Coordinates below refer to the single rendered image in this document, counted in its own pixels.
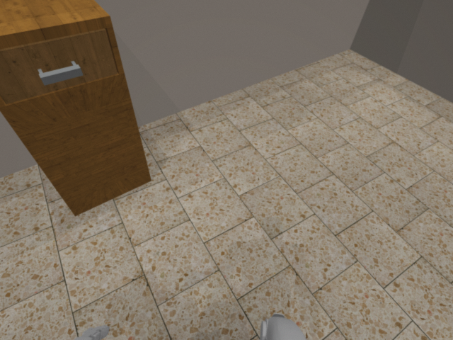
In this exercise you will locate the drawer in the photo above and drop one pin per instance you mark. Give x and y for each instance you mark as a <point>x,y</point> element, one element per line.
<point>19,75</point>

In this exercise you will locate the right robot thigh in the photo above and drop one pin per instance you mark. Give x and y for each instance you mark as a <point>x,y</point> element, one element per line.
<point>280,328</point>

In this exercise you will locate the left robot hand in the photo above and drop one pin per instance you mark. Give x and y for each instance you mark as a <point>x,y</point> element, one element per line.
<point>97,333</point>

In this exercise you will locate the cabinet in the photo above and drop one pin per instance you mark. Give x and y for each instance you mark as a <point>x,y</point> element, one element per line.
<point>85,137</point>

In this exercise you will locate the handle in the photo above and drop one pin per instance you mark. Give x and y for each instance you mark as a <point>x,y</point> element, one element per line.
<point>60,74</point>

